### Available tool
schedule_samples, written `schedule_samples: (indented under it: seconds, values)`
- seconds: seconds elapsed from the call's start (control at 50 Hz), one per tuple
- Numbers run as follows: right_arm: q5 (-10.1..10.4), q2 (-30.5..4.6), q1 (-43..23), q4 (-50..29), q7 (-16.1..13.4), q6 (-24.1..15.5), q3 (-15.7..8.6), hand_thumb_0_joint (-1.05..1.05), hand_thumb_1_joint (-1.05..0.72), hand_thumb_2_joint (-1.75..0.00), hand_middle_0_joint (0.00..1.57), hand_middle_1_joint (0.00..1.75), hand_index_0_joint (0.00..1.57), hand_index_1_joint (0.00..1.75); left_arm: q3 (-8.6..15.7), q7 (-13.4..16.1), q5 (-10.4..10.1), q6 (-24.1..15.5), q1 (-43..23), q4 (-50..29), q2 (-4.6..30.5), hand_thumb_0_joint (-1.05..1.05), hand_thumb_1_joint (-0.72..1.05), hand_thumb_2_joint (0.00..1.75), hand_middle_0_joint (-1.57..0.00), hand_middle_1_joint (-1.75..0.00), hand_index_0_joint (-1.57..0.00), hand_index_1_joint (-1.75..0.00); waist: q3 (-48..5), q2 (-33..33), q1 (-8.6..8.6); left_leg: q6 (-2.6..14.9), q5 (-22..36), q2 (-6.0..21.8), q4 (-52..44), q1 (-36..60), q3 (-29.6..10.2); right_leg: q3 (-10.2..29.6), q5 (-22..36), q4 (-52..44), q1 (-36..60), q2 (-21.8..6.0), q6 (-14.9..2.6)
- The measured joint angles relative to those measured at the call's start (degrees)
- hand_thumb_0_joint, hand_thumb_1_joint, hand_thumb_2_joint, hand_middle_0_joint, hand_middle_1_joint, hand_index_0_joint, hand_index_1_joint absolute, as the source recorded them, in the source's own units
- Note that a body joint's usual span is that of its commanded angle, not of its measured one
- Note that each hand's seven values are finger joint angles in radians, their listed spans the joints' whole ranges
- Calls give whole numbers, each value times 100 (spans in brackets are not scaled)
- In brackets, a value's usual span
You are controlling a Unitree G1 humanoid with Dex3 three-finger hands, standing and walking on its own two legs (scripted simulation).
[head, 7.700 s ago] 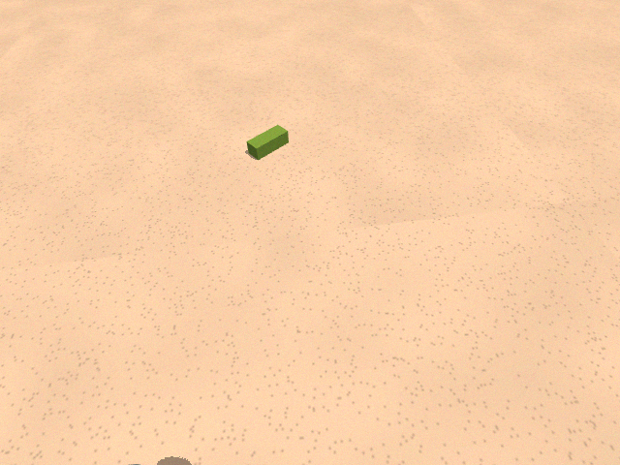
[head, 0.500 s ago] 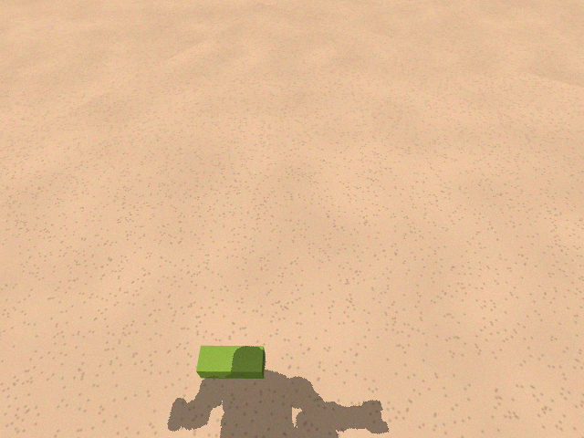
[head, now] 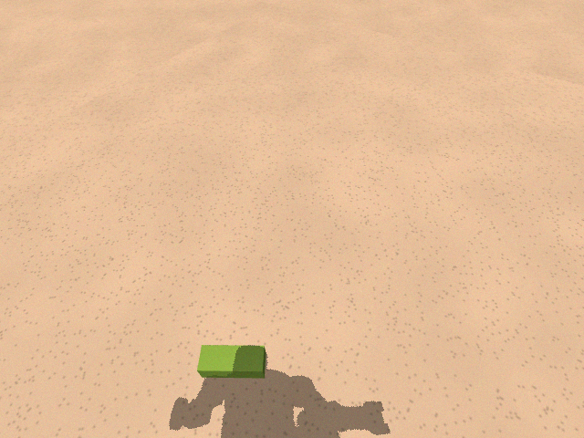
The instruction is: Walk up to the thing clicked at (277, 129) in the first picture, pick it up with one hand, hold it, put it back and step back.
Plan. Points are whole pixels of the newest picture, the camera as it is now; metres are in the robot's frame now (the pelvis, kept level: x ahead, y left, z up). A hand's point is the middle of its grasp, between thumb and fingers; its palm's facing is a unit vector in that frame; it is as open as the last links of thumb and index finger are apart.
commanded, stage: stand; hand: left
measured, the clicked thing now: (233, 361) +0.44 +0.25 -0.75
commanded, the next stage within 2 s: none
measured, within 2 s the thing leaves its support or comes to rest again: neither
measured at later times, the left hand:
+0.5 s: hand out of the picture +0.08 +0.25 -0.16, palm faces -0.03 -0.94 -0.34, open 7.4 cm
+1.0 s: hand out of the picture +0.09 +0.25 -0.16, palm faces -0.03 -0.94 -0.34, open 7.4 cm
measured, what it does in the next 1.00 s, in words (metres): stands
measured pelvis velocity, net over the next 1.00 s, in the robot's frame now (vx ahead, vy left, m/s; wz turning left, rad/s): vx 0.01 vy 0.00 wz -0.01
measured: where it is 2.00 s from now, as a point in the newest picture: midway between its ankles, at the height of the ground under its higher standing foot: outside the picture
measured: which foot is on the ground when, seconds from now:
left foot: down 0.00-1.00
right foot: down 0.00-1.00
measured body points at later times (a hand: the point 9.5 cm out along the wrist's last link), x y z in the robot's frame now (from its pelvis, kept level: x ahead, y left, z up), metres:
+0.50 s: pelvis +0.01 +0.00 +0.00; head +0.02 +0.00 +0.45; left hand +0.08 +0.30 -0.13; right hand +0.08 -0.30 -0.13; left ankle -0.01 +0.14 -0.75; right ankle +0.02 -0.13 -0.75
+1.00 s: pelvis +0.01 +0.00 +0.00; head +0.02 +0.00 +0.45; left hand +0.09 +0.30 -0.13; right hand +0.08 -0.30 -0.13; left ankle -0.01 +0.14 -0.75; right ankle +0.02 -0.13 -0.75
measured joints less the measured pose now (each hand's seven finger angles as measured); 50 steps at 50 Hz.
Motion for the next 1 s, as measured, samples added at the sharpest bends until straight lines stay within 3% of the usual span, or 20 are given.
schedule_samples:
  seconds: [1.0]
  values:
    - [4,-3,30,-73,-23,12,3,1,-91,-89,20,30,20,30,1,23,6,-2,19,-41,-5,1,90,90,-20,-30,-21,-30,-1,-2,-3,1,-91,17,-4,65,33,29,-78,-2,49,17,4]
